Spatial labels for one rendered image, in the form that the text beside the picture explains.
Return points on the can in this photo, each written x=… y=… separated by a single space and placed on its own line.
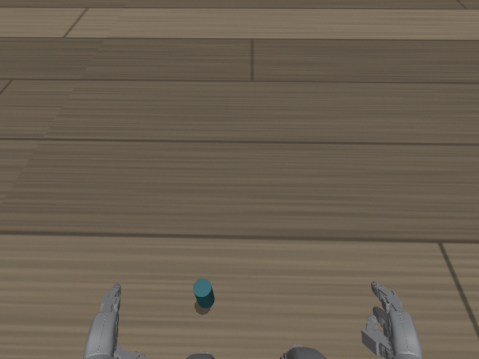
x=204 y=293

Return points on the right robot hand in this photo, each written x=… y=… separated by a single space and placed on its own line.
x=400 y=335

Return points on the left robot hand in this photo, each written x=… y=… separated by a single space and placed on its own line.
x=103 y=333

